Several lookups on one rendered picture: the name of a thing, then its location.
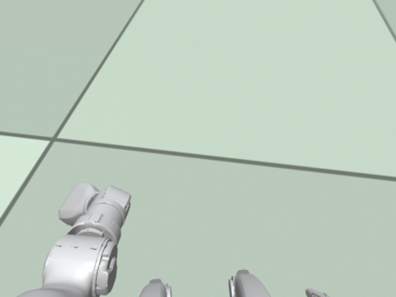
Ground left robot arm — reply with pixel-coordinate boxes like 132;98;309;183
17;185;131;297

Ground left robot hand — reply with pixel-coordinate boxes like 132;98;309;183
59;183;99;227

